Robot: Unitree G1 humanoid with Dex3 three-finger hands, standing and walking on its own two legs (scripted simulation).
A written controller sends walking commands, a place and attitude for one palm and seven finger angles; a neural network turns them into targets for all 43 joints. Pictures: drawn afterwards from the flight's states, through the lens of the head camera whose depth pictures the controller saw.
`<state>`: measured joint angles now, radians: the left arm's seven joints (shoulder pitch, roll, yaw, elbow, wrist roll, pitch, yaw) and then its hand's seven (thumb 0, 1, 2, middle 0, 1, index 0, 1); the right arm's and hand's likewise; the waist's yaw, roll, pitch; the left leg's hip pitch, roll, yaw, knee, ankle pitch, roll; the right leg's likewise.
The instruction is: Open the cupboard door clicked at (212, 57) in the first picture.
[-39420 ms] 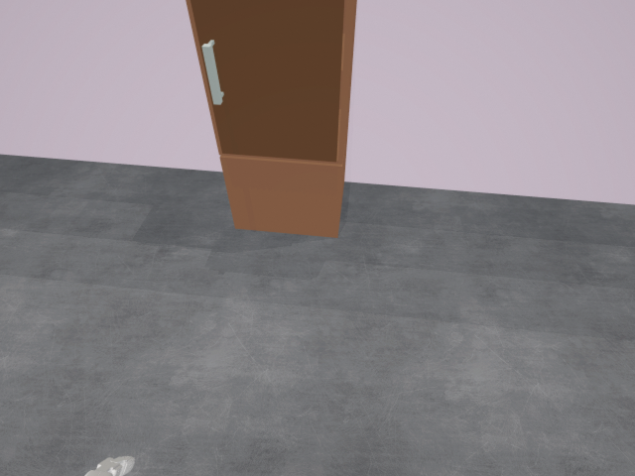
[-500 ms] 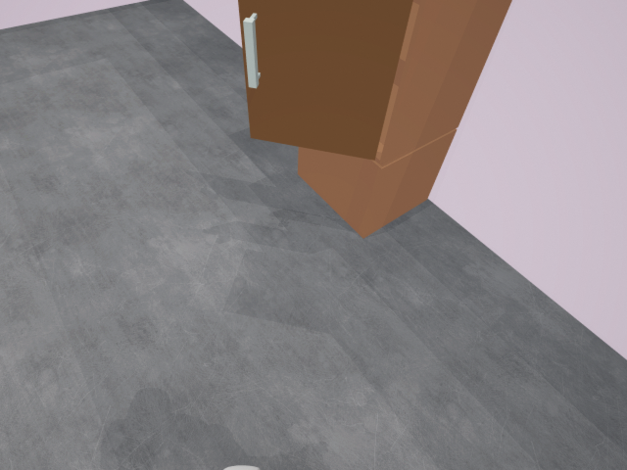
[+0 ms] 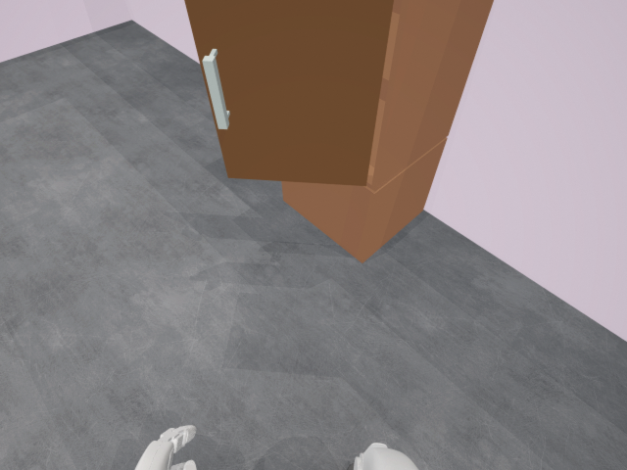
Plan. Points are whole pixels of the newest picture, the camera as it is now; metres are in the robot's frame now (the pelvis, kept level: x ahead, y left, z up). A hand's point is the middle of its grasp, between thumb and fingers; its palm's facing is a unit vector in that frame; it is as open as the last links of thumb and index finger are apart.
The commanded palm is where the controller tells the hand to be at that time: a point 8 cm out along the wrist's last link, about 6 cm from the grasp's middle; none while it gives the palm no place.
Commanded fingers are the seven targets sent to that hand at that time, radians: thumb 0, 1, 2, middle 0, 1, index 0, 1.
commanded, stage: take the last steps up to it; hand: left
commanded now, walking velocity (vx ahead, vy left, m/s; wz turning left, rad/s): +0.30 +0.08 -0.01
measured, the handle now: (219, 90) +0.91 +0.23 -0.03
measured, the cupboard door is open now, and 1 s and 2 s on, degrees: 41 41 41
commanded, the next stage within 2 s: come to a stop and stand still in 0.64 s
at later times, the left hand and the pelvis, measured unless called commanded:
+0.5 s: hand out of the picture +0.12 +0.22 -0.17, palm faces +0.15 -0.97 -0.18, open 7.3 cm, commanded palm none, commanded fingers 0.00 0.90 0.90 -0.20 -0.30 -0.20 -0.30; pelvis +0.20 +0.05 +0.00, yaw +1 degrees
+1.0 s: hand (183, 304) +0.42 +0.25 -0.16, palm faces -0.03 -0.97 -0.23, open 7.3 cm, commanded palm none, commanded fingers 0.00 0.90 0.90 -0.20 -0.30 -0.20 -0.30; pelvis +0.33 +0.06 +0.00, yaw -1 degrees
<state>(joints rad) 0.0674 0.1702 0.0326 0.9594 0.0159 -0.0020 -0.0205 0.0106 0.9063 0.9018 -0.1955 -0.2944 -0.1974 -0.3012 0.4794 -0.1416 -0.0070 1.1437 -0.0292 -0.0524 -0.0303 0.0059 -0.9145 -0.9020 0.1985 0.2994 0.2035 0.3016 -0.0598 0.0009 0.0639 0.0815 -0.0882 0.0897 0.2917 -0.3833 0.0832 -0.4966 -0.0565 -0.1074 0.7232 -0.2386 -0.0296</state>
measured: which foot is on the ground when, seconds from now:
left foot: down 0.00-0.06, up 0.08-0.48, down 0.50-1.00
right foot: up 0.00-0.04, down 0.06-0.50, up 0.52-0.84, down 0.86-1.00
